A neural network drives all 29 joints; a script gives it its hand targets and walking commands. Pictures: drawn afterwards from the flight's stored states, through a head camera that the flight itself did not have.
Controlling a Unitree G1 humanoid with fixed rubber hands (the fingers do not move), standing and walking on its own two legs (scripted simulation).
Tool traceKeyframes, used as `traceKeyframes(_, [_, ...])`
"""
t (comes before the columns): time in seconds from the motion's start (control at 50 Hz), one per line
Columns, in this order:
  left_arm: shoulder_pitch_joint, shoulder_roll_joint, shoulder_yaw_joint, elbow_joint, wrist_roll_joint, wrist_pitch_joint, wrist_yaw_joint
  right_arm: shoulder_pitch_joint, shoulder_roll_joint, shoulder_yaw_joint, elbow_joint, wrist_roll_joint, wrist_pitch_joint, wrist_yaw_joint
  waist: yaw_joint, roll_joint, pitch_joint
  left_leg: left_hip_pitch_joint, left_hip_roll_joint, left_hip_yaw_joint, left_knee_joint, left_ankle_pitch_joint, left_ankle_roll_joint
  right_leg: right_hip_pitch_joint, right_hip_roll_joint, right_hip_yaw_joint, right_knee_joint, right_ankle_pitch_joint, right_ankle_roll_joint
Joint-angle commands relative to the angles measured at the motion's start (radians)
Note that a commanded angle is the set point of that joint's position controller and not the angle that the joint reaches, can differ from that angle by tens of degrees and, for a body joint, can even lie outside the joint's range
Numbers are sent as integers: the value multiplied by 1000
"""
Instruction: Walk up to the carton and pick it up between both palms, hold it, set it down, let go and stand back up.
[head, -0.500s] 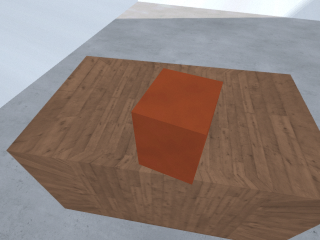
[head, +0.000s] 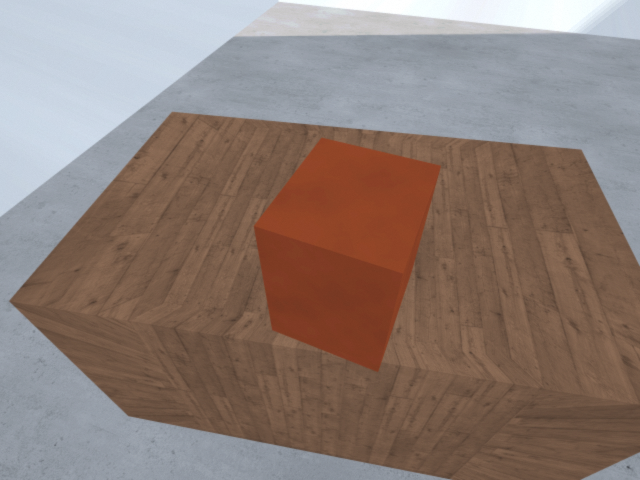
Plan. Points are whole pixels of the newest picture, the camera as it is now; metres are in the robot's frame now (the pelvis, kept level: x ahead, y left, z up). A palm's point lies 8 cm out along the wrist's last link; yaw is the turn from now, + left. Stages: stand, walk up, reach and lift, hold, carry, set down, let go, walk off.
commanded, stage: stand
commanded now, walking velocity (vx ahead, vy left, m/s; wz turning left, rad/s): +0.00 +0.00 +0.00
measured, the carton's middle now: (349, 254) +0.46 -0.02 -0.01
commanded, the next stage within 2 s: none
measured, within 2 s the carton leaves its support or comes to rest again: neither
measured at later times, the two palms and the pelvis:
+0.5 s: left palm out of the picture +0.03 +0.26 -0.11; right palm out of the picture +0.03 -0.26 -0.13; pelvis +0.00 +0.00 +0.00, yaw +0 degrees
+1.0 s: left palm out of the picture +0.02 +0.26 -0.12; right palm out of the picture +0.03 -0.25 -0.13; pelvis +0.01 +0.00 +0.00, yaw +0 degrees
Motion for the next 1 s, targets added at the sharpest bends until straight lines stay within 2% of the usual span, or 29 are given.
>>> traceKeyframes(0.0, [37, 125, 34, -39, 0, -13, 5, 33, -112, -27, -37, 0, -12, -6, 2, -12, 53, -45, 52, -84, -81, 32, 36, -13, -103, 156, -134, -31, 4])
traceKeyframes(0.08, [40, 117, 32, -27, 0, -12, 6, 36, -110, -28, -27, -1, -12, -9, 4, -7, 69, -44, 56, -84, -85, 50, 35, -15, -102, 153, -133, -10, 3])
traceKeyframes(0.34, [40, 110, 34, 9, -3, -6, 9, 46, -100, -27, 6, 0, -9, -14, 4, -9, 78, -41, 53, -80, -94, 25, 31, -23, -104, 160, -152, -60, 4])
traceKeyframes(0.56, [46, 97, 30, 40, -3, -5, 12, 43, -94, -24, 27, 1, -11, -19, 9, -12, 67, -30, 60, -81, -101, 68, 31, 8, -103, 151, -141, 7, 6])
traceKeyframes(0.72, [47, 90, 31, 60, -5, -3, 13, 54, -84, -22, 44, 2, -8, -21, 7, -11, 75, -35, 58, -74, -105, 54, 29, 7, -103, 151, -152, -10, 6])
traceKeyframes(0.98, [48, 75, 30, 91, -5, -4, 16, 47, -73, -20, 70, 2, -8, -26, 9, -12, 76, -18, 64, -71, -115, 92, 28, 21, -104, 148, -146, 45, 11])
